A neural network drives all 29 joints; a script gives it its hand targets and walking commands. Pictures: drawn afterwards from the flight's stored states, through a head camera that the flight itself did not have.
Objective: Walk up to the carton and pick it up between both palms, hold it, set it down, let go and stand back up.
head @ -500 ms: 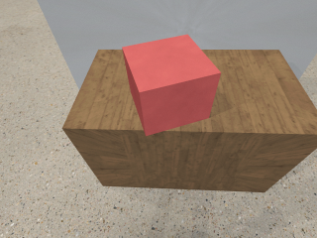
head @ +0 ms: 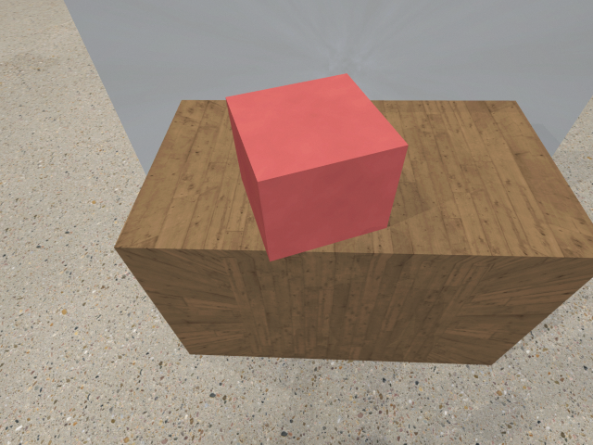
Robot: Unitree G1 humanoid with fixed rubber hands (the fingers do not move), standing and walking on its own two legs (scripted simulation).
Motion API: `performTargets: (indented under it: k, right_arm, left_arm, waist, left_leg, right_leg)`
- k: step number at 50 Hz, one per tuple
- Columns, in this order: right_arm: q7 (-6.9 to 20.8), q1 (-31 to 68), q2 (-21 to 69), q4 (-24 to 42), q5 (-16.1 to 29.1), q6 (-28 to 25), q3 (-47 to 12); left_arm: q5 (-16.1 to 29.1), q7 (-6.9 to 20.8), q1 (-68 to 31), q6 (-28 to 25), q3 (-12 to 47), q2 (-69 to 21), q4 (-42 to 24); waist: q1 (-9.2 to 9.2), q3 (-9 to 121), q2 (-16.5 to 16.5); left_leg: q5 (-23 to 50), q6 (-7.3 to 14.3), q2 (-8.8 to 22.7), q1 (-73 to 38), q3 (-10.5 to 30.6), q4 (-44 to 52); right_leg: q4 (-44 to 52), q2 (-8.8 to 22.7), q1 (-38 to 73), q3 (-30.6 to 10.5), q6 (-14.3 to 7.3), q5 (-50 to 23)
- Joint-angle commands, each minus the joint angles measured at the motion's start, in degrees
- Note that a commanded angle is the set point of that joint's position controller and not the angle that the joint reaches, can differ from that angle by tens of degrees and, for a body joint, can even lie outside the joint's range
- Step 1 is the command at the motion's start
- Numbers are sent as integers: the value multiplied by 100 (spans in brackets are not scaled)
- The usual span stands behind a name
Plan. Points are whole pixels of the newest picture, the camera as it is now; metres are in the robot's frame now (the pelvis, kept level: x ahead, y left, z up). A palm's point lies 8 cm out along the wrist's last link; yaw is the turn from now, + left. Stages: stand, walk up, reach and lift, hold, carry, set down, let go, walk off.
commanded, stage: stand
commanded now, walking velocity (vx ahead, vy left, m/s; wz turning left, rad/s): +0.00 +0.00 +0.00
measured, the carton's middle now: (309, 165) +0.63 +0.02 -0.03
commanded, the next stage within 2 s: walk up in 0.98 s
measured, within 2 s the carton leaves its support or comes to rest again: neither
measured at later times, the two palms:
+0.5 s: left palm out of the picture -0.04 +0.21 -0.15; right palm out of the picture -0.03 -0.20 -0.15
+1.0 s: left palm out of the picture -0.05 +0.21 -0.14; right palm out of the picture -0.06 -0.19 -0.15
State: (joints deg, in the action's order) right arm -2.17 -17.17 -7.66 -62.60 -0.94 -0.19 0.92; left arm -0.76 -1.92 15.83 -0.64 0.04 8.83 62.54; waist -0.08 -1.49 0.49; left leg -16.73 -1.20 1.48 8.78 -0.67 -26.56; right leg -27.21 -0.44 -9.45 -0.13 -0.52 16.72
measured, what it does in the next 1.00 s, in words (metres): stands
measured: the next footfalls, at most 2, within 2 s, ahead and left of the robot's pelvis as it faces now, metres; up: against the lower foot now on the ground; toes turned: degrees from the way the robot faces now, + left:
right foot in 1.48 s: +0.09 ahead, -0.15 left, +0.00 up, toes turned -7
left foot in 1.98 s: +0.31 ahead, +0.06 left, +0.00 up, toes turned +10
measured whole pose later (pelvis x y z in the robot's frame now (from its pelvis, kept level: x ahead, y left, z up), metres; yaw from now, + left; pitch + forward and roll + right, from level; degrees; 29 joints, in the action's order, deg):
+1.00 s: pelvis -0.02 +0.00 +0.00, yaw +0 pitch -2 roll +0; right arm -2.5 -19.4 -5.3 -67.9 -0.8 -0.7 -0.2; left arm -0.3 -2.6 18.8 -0.5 -0.2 5.9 67.1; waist -0.3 -1.5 0.8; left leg -14.3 -0.8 1.2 8.7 -0.7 -24.5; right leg -24.6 0.1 -9.0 0.2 0.0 14.1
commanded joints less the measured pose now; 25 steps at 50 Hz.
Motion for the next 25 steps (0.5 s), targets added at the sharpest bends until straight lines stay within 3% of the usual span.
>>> performTargets:
  k: [1, 3, 5, 7, 8, 9, 11, 12, 13, 15, 16, 17, 18, 19, 20, 21, 23, 24, 25]
  right_arm:
    - [-57, -453, -513, -88, 7, -79, 24]
    - [-53, -457, -255, -200, 36, -75, -2]
    - [-62, -602, -346, -275, 41, -46, 16]
    - [-34, -261, -307, -237, 17, -77, -6]
    - [-44, -444, -274, -234, 17, -67, 0]
    - [-79, -282, -262, -328, -35, -60, -47]
    - [-35, -437, -432, -337, 48, -56, 13]
    - [-48, -414, -246, -376, 22, -40, -14]
    - [-35, -362, -401, -351, -16, -2, -13]
    - [-31, -438, -392, -412, 32, -49, 46]
    - [-48, -612, -13, -406, 1, -45, -104]
    - [-72, -483, -198, -479, -27, -57, -74]
    - [-64, -516, -272, -402, 19, -61, 17]
    - [-66, -429, -406, -438, -14, -62, -15]
    - [-66, -486, -239, -436, 11, -67, -19]
    - [-86, -516, -412, -472, 18, -30, 14]
    - [-48, -337, -387, -434, -1, -89, -6]
    - [-36, -421, -122, -449, 29, -92, -37]
    - [-48, -557, -424, -486, 38, -96, 17]
  left_arm:
    - [16, -40, 437, -40, -113, 624, 16]
    - [1, -24, 530, -53, -65, 321, 178]
    - [-4, -65, 330, -22, -58, 400, 222]
    - [37, -16, 541, -12, -38, 324, 275]
    - [4, -12, 424, -18, -91, 493, 257]
    - [27, 6, 435, -19, -146, 452, 317]
    - [-14, -69, 436, -13, -65, 365, 351]
    - [0, -53, 479, 6, -85, 274, 360]
    - [14, -49, 416, 13, -53, 338, 334]
    - [45, -62, 437, 9, 27, 108, 368]
    - [54, -90, 546, -4, -94, 293, 391]
    - [56, -56, 682, -18, -74, 327, 388]
    - [60, -54, 466, -13, -14, 232, 335]
    - [1, -51, 442, -39, -78, 353, 354]
    - [41, -89, 466, -39, -42, 167, 406]
    - [53, -58, 553, -58, -38, 278, 377]
    - [6, -108, 442, -50, -70, 372, 414]
    - [6, -86, 611, -37, -67, 197, 441]
    - [73, -78, 596, -33, -24, 254, 467]
  waist:
    - [58, -72, 236]
    - [95, -200, 108]
    - [-76, -318, -22]
    - [61, -211, 101]
    - [2, -291, -154]
    - [120, -397, -227]
    - [40, -599, -19]
    - [99, -411, 114]
    - [10, -495, -116]
    - [-6, -383, 9]
    - [2, -311, -189]
    - [93, -206, -76]
    - [-52, -331, 12]
    - [13, -246, -175]
    - [-14, -40, -26]
    - [43, -230, -17]
    - [-39, -383, 166]
    - [27, -341, 62]
    - [4, -220, 141]
  left_leg:
    - [1326, 261, 363, 82, 229, 455]
    - [1387, 224, 344, -6, 264, 488]
    - [1209, 191, 354, 97, 263, 472]
    - [1225, 249, 354, 52, 272, 482]
    - [1219, 221, 363, -94, 205, 485]
    - [1067, 251, 394, 6, 233, 538]
    - [1039, 214, 334, 363, 269, 612]
    - [1036, 178, 300, 293, 217, 573]
    - [1065, 202, 350, 247, 255, 576]
    - [1132, 238, 355, 126, 206, 492]
    - [1128, 226, 338, 89, 247, 530]
    - [1117, 229, 363, -1, 250, 476]
    - [1134, 244, 336, 101, 191, 403]
    - [1206, 231, 385, 97, 236, 535]
    - [1276, 239, 385, 41, 201, 462]
    - [1243, 174, 316, 91, 219, 561]
    - [1183, 180, 359, 234, 252, 579]
    - [1241, 188, 358, 58, 203, 502]
    - [1219, 241, 353, 215, 264, 510]
  right_leg:
    - [508, 499, 92, -371, -167, -1401]
    - [489, 463, -39, -347, -109, -1396]
    - [550, 473, -65, -303, -101, -1367]
    - [531, 448, -22, -307, -109, -1329]
    - [529, 434, -170, -253, -50, -1385]
    - [612, 389, -247, -249, -60, -1220]
    - [584, 504, -98, -314, -101, -1128]
    - [603, 466, 15, -301, -73, -1217]
    - [640, 446, -171, -221, -60, -1118]
    - [655, 500, -94, -327, -65, -1266]
    - [661, 497, -43, -357, -95, -1148]
    - [700, 452, -44, -327, -93, -1145]
    - [695, 521, -94, -367, -104, -1367]
    - [656, 517, 53, -283, -113, -1309]
    - [679, 543, 237, -388, -183, -1386]
    - [630, 505, 68, -309, -90, -1463]
    - [711, 552, -37, -315, -118, -1259]
    - [680, 530, 18, -310, -117, -1364]
    - [603, 532, 185, -333, -121, -1512]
